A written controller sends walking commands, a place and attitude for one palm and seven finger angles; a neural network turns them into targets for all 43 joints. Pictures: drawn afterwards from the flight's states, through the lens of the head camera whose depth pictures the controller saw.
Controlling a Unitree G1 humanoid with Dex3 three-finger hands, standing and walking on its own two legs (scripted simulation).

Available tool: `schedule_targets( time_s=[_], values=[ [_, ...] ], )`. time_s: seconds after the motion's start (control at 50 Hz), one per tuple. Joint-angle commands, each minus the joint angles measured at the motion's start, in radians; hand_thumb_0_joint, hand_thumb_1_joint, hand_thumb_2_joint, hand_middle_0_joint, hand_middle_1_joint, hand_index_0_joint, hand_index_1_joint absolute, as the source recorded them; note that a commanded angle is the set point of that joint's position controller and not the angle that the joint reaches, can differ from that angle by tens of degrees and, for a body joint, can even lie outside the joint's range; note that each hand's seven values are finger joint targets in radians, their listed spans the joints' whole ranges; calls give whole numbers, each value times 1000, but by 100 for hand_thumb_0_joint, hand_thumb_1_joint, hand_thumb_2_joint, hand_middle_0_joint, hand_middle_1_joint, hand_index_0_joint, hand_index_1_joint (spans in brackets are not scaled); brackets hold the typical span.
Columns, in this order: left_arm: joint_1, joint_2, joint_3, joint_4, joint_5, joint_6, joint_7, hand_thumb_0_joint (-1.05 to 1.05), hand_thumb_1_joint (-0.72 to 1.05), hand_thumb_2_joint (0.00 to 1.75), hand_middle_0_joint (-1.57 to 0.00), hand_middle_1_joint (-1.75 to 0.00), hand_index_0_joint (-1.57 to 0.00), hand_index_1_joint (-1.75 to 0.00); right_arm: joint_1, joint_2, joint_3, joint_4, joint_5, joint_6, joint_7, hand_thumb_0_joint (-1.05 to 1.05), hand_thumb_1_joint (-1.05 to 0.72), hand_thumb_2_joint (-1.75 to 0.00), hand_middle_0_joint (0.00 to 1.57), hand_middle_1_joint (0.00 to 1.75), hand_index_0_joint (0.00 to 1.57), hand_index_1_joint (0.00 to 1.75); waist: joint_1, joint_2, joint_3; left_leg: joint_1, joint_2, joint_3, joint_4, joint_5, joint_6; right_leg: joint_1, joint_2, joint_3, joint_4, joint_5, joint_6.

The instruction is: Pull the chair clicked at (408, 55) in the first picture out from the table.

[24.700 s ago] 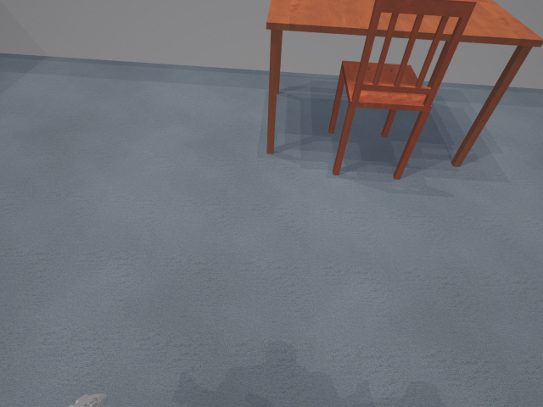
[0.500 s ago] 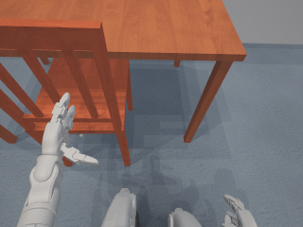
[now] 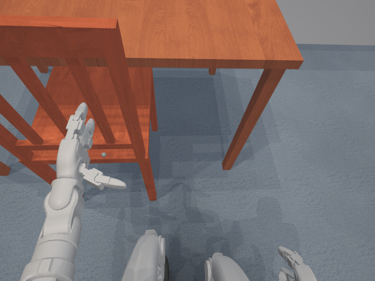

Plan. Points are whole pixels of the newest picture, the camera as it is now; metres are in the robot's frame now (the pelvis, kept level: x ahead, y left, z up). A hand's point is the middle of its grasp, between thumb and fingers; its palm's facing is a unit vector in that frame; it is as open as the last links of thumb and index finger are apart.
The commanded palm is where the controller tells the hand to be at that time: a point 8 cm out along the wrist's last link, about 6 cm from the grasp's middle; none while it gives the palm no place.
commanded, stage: push the fingers through the gap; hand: left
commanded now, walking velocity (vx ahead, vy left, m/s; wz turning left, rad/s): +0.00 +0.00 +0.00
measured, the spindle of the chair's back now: (50, 108) +0.46 +0.32 +0.05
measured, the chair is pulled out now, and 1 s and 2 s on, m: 0.00 0.00 0.00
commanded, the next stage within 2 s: hook a spindle and tug to test in 1.10 s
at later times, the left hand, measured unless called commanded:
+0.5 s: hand (103, 129) +0.42 +0.21 +0.03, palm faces +0.11 -0.99 -0.03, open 17.0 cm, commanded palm +0.40 +0.24 +0.03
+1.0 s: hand (104, 126) +0.43 +0.21 +0.02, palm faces +0.10 -0.99 -0.02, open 17.0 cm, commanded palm +0.41 +0.24 +0.03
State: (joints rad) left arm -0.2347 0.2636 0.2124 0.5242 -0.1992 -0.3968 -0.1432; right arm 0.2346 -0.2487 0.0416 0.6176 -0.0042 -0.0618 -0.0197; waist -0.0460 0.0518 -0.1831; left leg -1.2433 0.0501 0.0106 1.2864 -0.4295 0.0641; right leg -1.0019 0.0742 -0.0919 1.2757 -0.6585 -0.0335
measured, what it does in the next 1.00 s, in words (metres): stands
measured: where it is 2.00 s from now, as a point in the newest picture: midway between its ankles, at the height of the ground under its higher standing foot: outside the picture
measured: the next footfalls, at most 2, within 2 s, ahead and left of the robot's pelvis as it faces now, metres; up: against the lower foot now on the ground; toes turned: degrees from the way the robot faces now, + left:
none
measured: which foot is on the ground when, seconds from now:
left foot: down 0.00-1.00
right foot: down 0.00-1.00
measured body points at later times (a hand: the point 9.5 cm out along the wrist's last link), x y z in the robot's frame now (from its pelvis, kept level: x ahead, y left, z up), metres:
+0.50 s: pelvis +0.00 +0.00 -0.01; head +0.11 +0.03 +0.43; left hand +0.41 +0.26 +0.04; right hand +0.10 -0.26 -0.12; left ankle +0.09 +0.08 -0.61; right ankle -0.02 -0.11 -0.61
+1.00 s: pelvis +0.00 -0.01 +0.00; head +0.12 +0.02 +0.43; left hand +0.42 +0.26 +0.03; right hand +0.07 -0.26 -0.12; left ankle +0.09 +0.08 -0.61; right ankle -0.02 -0.11 -0.61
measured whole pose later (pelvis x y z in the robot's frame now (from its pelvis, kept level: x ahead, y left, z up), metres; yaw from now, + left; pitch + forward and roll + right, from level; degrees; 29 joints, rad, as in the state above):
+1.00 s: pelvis +0.00 -0.01 +0.00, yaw -1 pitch +24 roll -5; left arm -0.54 0.37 0.34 0.87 -0.16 -0.45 -0.18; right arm 0.29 -0.25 0.03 0.65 -0.01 0.03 0.01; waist -0.10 0.05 -0.18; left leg -1.29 0.06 0.01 1.30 -0.43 0.06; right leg -1.05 0.09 -0.09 1.29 -0.66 -0.04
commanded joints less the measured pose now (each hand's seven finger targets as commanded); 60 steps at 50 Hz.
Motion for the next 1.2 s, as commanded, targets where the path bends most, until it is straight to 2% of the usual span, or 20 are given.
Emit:
schedule_targets(
  time_s=[0.0, 0.02, 0.06, 0.18, 0.24, 0.28, 0.34, 0.4, 0.42, 0.5, 0.62, 0.66, 0.68, 0.76, 0.78, 0.84, 0.94, 0.98, 1.0, 1.18],
  values=[
    [-353, 248, 132, -148, 15, -131, 51, 0, -50, 30, -6, -8, -6, -8, 27, -156, -68, -75, -15, -34, -12, 0, -90, -90, 20, 30, 20, 30, -18, 47, -354, 505, -7, -113, -105, 139, -37, -127, 1, 57, -175, 234, -4],
    [-336, 242, 123, -139, 23, -134, 45, 0, -50, 30, -6, -8, -6, -8, 28, -157, -68, -80, -16, -32, -8, 0, -90, -90, 20, 30, 20, 30, -10, 87, -371, 523, -9, -109, -107, 149, -40, -128, 0, 61, -174, 241, -6],
    [-329, 201, 73, -108, 28, -119, 18, 0, -50, 30, -6, -8, -6, -8, 35, -160, -69, -87, -13, -24, -1, 0, -90, -90, 20, 30, 20, 30, -18, 103, -387, 564, -6, -116, -121, 159, -44, -135, 0, 55, -178, 246, -8],
    [-414, 189, 47, -76, 1, -64, -37, 0, -50, 30, -6, -8, -6, -8, 55, -174, -74, -86, 0, -9, -6, 0, -90, -90, 20, 30, 20, 30, -45, 78, -390, 594, 1, -135, -137, 159, -39, -149, 0, 49, -199, 249, -7],
    [-463, 246, 110, -62, -3, -77, -11, 0, -50, 30, -6, -8, -6, -8, 60, -176, -74, -70, -2, -7, -11, 0, -90, -90, 20, 30, 20, 30, -37, 48, -390, 567, 0, -130, -130, 150, -39, -138, 0, 52, -200, 242, -5],
    [-519, 287, 136, -48, 15, -99, 10, 0, -50, 30, -6, -8, -6, -8, 68, -178, -72, -60, -9, -7, -13, 0, -90, -90, 20, 30, 20, 30, -36, 76, -390, 560, 1, -134, -121, 153, -41, -155, 2, 52, -183, 237, -8],
    [-545, 252, 106, -52, 38, -124, 32, 0, -50, 30, -6, -8, -6, -8, 73, -169, -72, -58, -18, -5, -3, 0, -90, -90, 20, 30, 20, 30, -37, 136, -428, 635, 3, -146, -133, 173, -50, -180, 1, 45, -176, 239, -11],
    [-532, 277, 125, 25, 50, -117, 31, 0, -50, 30, -6, -8, -6, -8, 85, -178, -73, -53, -19, 7, 1, 0, -90, -90, 20, 30, 20, 30, -39, 91, -422, 610, 5, -147, -132, 165, -47, -179, 3, 45, -180, 235, -9],
    [-529, 234, 88, 54, 51, -107, 23, 0, -50, 30, -6, -8, -6, -8, 84, -174, -72, -57, -17, 12, 3, 0, -90, -90, 20, 30, 20, 30, -51, 89, -405, 602, 4, -146, -137, 152, -46, -187, 3, 45, -185, 229, -7],
    [-573, 269, 117, 101, 43, -88, 4, 0, -50, 30, -6, -8, -6, -8, 99, -182, -73, -55, -14, 26, 3, 0, -90, -90, 20, 30, 20, 30, -51, 62, -403, 568, 2, -136, -133, 138, -41, -164, 1, 49, -195, 227, -6],
    [-678, 293, 135, 54, 50, -127, 29, 0, -50, 30, -6, -8, -6, -8, 112, -176, -75, -48, -21, 35, 6, 0, -90, -90, 20, 30, 20, 30, -58, 107, -456, 626, 4, -140, -126, 189, -43, -170, 4, 51, -186, 256, -7],
    [-659, 331, 172, 119, 58, -134, 35, 0, -50, 30, -6, -8, -6, -8, 121, -178, -72, -39, -25, 40, 5, 0, -90, -90, 20, 30, 20, 30, -57, 57, -430, 564, 2, -127, -114, 181, -38, -145, 7, 58, -190, 259, -3],
    [-682, 356, 184, 141, 63, -138, 34, 0, -50, 30, -6, -8, -6, -8, 125, -180, -69, -33, -27, 42, 4, 0, -90, -90, 20, 30, 20, 30, -62, 64, -416, 537, 1, -122, -101, 177, -35, -151, 8, 62, -183, 258, -3],
    [-630, 339, 177, 176, 63, -136, 5, 0, -50, 30, -6, -8, -6, -8, 122, -174, -67, -47, -24, 54, 12, 0, -90, -90, 20, 30, 20, 30, -45, 78, -416, 517, -4, -101, -105, 169, -34, -116, 6, 73, -193, 265, -3],
    [-623, 328, 163, 165, 62, -136, -7, 0, -50, 30, -6, -8, -6, -8, 124, -175, -70, -53, -22, 55, 14, 0, -90, -90, 20, 30, 20, 30, -45, 108, -438, 548, -3, -105, -107, 195, -35, -121, 7, 69, -185, 280, -7],
    [-600, 295, 138, 143, 42, -123, -33, 0, -50, 30, -6, -8, -6, -8, 123, -172, -72, -60, -14, 64, 16, 0, -90, -90, 20, 30, 20, 30, -52, 82, -436, 555, -2, -103, -112, 205, -33, -109, 7, 69, -198, 302, -3],
    [-655, 319, 162, 130, 27, -128, -29, 0, -50, 30, -6, -8, -6, -8, 124, -175, -75, -43, -12, 62, 10, 0, -90, -90, 20, 30, 20, 30, -66, 55, -406, 519, -2, -101, -101, 177, -27, -113, 5, 75, -204, 287, 2],
    [-674, 356, 184, 109, 37, -146, -19, 0, -50, 30, -6, -8, -6, -8, 127, -179, -74, -39, -15, 59, 7, 0, -90, -90, 20, 30, 20, 30, -58, 88, -419, 537, 0, -106, -99, 192, -30, -125, 7, 74, -190, 288, -5],
    [-700, 339, 168, 88, 37, -155, -15, 0, -50, 30, -6, -8, -6, -8, 122, -172, -71, -39, -17, 57, 8, 0, -90, -90, 20, 30, 20, 30, -60, 119, -439, 555, -3, -103, -94, 203, -30, -127, 6, 76, -187, 297, -3],
    [-615, 332, 169, 158, 37, -124, -45, 0, -50, 30, -6, -8, -6, -8, 126, -178, -74, -42, -15, 61, 11, 0, -90, -90, 20, 30, 20, 30, -52, 92, -446, 552, -3, -101, -89, 239, -30, -114, 7, 73, -181, 337, -4]
  ],
)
